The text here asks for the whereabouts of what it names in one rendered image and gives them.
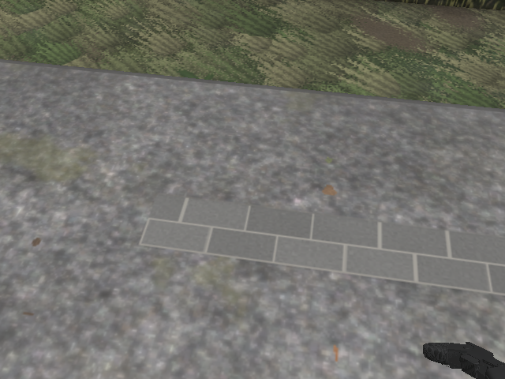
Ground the robot right hand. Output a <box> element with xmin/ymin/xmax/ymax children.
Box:
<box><xmin>423</xmin><ymin>342</ymin><xmax>505</xmax><ymax>379</ymax></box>

